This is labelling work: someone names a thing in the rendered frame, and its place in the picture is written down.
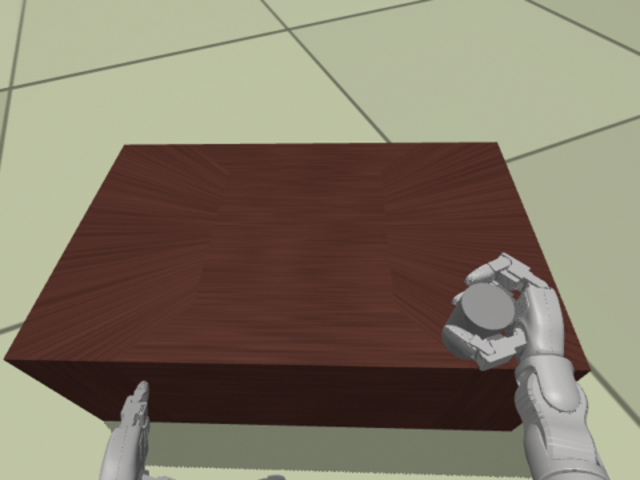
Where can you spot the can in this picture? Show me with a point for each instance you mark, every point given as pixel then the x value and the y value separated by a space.
pixel 484 310

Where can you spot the right robot hand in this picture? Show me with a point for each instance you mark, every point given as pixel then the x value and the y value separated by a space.
pixel 537 326

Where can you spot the right robot arm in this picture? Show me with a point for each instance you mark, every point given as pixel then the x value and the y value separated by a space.
pixel 553 408

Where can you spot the left robot hand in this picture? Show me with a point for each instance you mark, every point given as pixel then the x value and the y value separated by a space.
pixel 127 447

